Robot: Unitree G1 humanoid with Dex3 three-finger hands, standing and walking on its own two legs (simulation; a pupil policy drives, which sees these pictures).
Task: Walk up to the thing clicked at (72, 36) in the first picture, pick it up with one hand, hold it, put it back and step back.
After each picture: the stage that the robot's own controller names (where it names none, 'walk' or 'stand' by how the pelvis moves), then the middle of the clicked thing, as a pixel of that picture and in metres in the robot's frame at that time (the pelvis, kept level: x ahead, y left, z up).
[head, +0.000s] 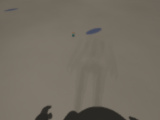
stand; (73, 34) +1.94 +0.47 -0.72
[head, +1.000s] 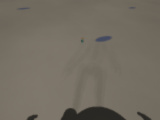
walk; (82, 40) +1.82 +0.18 -0.70
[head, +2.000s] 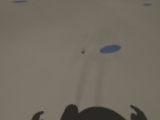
walk; (83, 51) +1.23 +0.10 -0.70
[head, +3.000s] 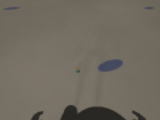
walk; (78, 70) +0.78 +0.14 -0.70
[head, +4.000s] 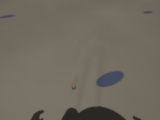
walk; (73, 86) +0.53 +0.18 -0.71
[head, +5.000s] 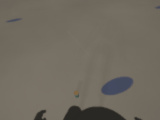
stand; (76, 94) +0.40 +0.18 -0.70
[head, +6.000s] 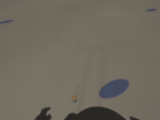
stand; (74, 99) +0.34 +0.18 -0.72
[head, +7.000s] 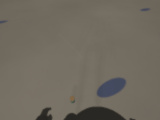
stand; (72, 99) +0.33 +0.19 -0.72
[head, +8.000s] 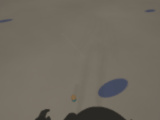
stand; (73, 98) +0.35 +0.18 -0.73
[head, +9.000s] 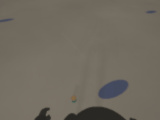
stand; (73, 99) +0.34 +0.17 -0.73
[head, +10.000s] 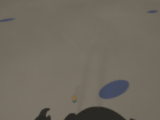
go down; (74, 99) +0.34 +0.17 -0.73
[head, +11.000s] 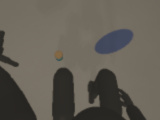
go down; (59, 56) +0.44 +0.21 -0.31
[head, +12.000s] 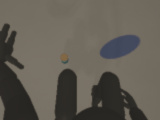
approach; (64, 59) +0.44 +0.20 -0.30
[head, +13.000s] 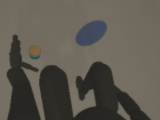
close in; (34, 53) +0.43 +0.25 -0.22
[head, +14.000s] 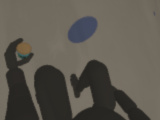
close; (24, 51) +0.43 +0.26 -0.22
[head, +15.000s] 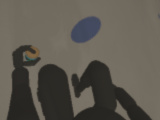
lift; (31, 54) +0.40 +0.24 -0.23
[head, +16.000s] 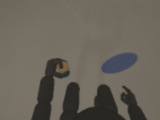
lift; (64, 70) +0.33 +0.18 -0.02
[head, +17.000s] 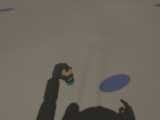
hold; (68, 77) +0.31 +0.15 -0.02
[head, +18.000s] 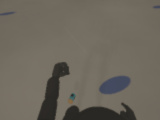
hold; (71, 98) +0.31 +0.18 -0.62
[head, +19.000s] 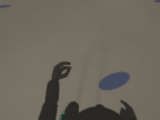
stand; (63, 115) +0.08 +0.24 -0.69
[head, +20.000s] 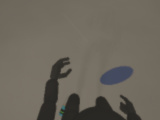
stand; (63, 110) +0.10 +0.25 -0.63
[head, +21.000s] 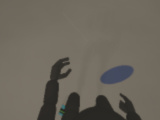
stand; (63, 109) +0.11 +0.25 -0.62
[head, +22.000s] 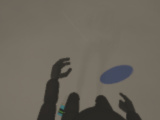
stand; (62, 109) +0.10 +0.26 -0.61
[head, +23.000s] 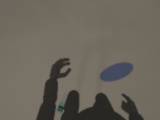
close; (61, 106) +0.11 +0.27 -0.61
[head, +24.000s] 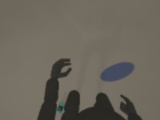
close; (61, 106) +0.11 +0.28 -0.60
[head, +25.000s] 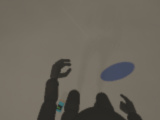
close; (60, 105) +0.11 +0.28 -0.60
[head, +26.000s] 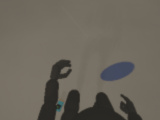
close; (59, 105) +0.11 +0.29 -0.60
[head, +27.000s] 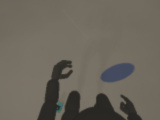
close; (59, 106) +0.11 +0.30 -0.60
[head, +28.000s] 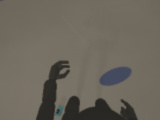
close; (59, 110) +0.10 +0.30 -0.65
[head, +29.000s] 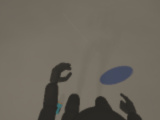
close; (58, 107) +0.11 +0.31 -0.63
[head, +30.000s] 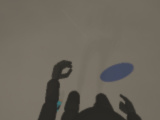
close; (57, 104) +0.12 +0.32 -0.61
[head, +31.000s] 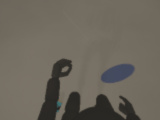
close; (58, 105) +0.12 +0.32 -0.61
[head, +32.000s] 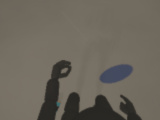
close; (56, 106) +0.12 +0.34 -0.62
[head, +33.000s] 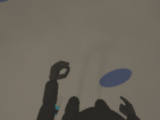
close; (56, 109) +0.11 +0.34 -0.65
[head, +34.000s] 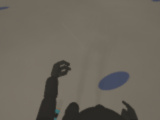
hold; (56, 113) +0.10 +0.35 -0.69
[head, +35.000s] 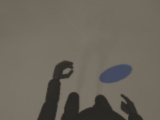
close; (54, 105) +0.13 +0.35 -0.62
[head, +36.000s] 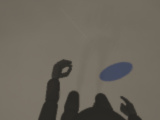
close; (54, 103) +0.13 +0.36 -0.61
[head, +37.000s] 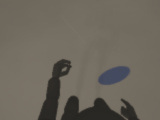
close; (54, 106) +0.13 +0.37 -0.66
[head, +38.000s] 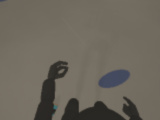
close; (53, 109) +0.12 +0.36 -0.67
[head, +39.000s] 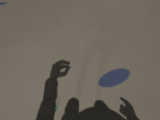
close; (53, 109) +0.13 +0.38 -0.66
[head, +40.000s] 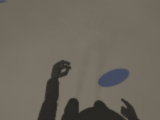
close; (53, 108) +0.12 +0.37 -0.67
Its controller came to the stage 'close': yes
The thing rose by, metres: 0.71
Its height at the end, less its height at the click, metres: -0.02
